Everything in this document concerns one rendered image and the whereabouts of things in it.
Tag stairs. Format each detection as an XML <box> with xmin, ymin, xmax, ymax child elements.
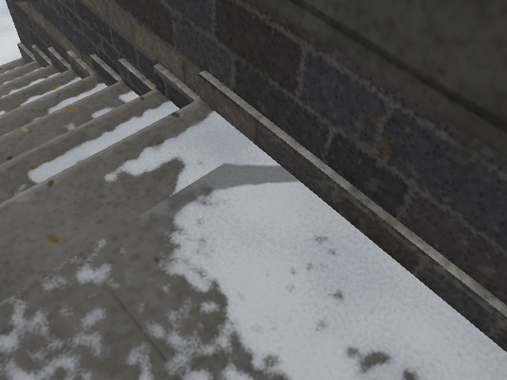
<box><xmin>0</xmin><ymin>57</ymin><xmax>179</xmax><ymax>203</ymax></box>

